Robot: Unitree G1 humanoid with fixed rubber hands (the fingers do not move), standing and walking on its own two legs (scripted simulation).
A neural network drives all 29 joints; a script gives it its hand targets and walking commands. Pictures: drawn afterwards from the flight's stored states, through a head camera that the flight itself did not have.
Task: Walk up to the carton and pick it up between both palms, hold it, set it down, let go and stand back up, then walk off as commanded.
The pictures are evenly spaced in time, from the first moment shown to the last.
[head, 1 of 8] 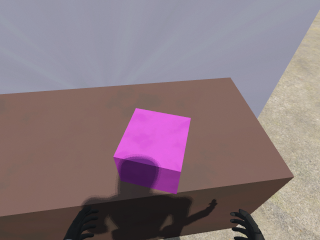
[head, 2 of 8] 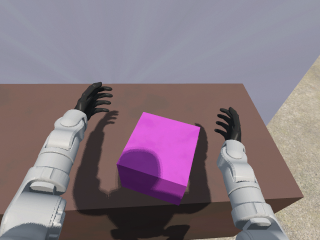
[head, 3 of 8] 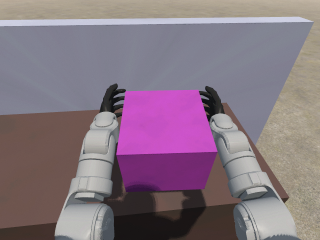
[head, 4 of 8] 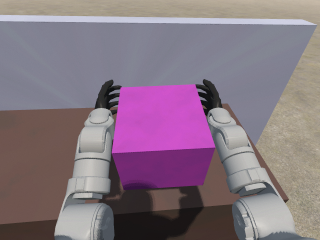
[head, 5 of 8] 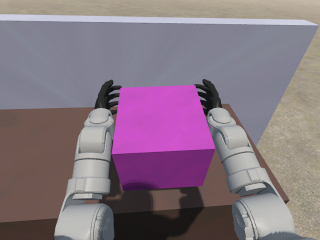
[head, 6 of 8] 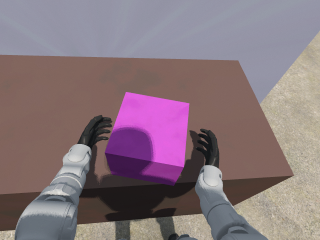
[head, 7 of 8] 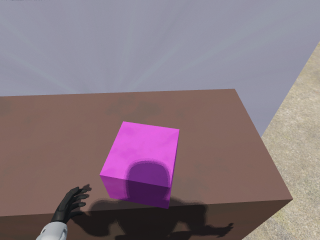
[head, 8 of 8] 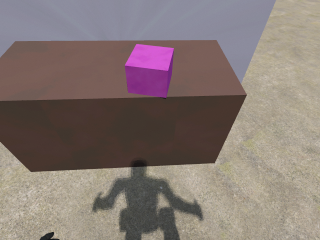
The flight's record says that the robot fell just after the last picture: no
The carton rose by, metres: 0.22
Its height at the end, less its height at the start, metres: +0.00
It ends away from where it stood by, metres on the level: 0.01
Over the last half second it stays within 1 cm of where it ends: yes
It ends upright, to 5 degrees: yes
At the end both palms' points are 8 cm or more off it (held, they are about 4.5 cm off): yes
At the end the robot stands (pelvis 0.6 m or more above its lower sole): yes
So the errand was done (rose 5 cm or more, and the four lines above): yes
